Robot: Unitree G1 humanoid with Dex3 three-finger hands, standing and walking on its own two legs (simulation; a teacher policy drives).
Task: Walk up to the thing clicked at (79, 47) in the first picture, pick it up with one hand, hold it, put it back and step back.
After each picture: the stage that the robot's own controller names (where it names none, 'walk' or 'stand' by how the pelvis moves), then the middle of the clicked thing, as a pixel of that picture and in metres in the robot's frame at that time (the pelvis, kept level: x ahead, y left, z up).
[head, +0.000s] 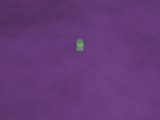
stand; (79, 44) +1.27 +0.04 -0.72
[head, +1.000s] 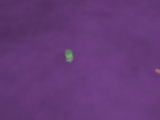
walk; (69, 55) +1.14 +0.23 -0.71
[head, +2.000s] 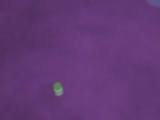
walk; (58, 89) +0.68 +0.25 -0.71
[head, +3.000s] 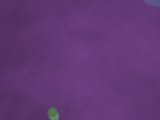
stand; (53, 114) +0.41 +0.22 -0.69
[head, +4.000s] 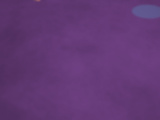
walk; out of the picture +0.39 +0.23 -0.72
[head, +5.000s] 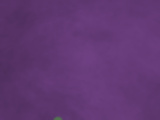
stand; out of the picture +0.31 +0.20 -0.70
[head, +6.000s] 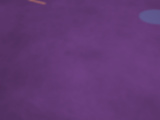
stand; out of the picture +0.32 +0.24 -0.72
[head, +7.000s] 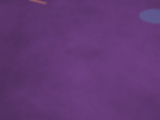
stand; out of the picture +0.33 +0.23 -0.73
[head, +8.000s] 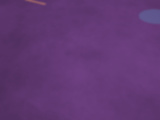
stand; out of the picture +0.32 +0.24 -0.73
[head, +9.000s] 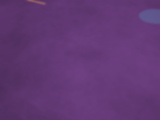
stand; out of the picture +0.32 +0.24 -0.73
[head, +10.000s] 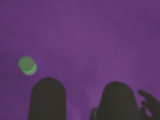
go down; (28, 66) +0.40 +0.25 -0.36
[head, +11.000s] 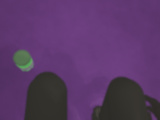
go down; (24, 61) +0.40 +0.26 -0.30
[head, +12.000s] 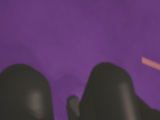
close in; out of the picture +0.38 +0.29 -0.22
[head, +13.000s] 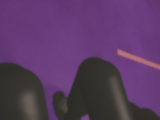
close; out of the picture +0.38 +0.30 -0.22
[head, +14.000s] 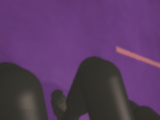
lift; out of the picture +0.37 +0.30 -0.22
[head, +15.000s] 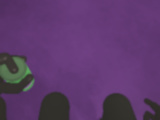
lift; (18, 75) +0.33 +0.22 -0.02
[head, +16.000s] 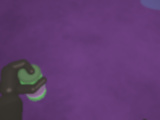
hold; (33, 83) +0.33 +0.18 +0.01
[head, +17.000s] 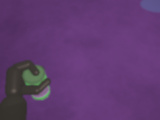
hold; (37, 83) +0.33 +0.17 +0.01
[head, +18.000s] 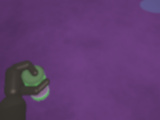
hold; (36, 83) +0.33 +0.17 +0.01
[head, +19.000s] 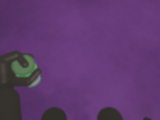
crouch; (27, 71) +0.37 +0.20 -0.05
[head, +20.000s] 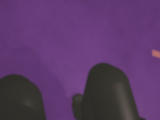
lower; out of the picture +0.42 +0.29 -0.16
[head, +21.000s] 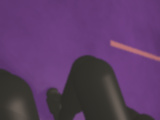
lower; out of the picture +0.40 +0.31 -0.22
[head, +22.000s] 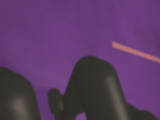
lower; out of the picture +0.39 +0.31 -0.22
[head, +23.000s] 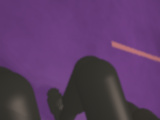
lower; out of the picture +0.39 +0.32 -0.22
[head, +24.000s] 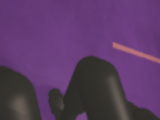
lower; out of the picture +0.39 +0.32 -0.22
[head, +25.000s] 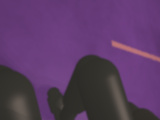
open; out of the picture +0.38 +0.31 -0.22
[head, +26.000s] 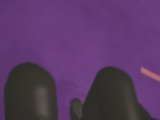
stand; out of the picture +0.39 +0.28 -0.24
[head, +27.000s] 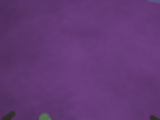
stand; out of the picture +0.36 +0.22 -0.62
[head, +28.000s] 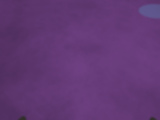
stand; out of the picture +0.36 +0.22 -0.66
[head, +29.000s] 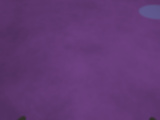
stand; out of the picture +0.36 +0.22 -0.67
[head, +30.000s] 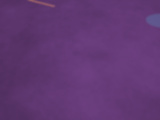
stand; out of the picture +0.38 +0.20 -0.72
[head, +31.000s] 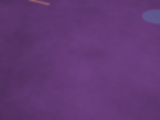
stand; out of the picture +0.36 +0.22 -0.73
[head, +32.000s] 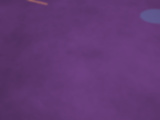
stand; out of the picture +0.35 +0.23 -0.73
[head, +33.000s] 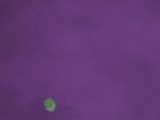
walk; (50, 104) +0.41 +0.22 -0.70
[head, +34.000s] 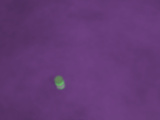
walk; (59, 82) +0.65 +0.24 -0.70
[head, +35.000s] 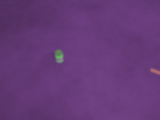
stand; (59, 56) +0.96 +0.23 -0.70
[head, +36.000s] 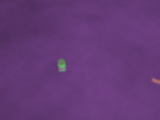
stand; (61, 65) +0.96 +0.22 -0.72
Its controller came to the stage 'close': yes
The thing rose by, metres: 0.72
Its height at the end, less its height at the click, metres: +0.00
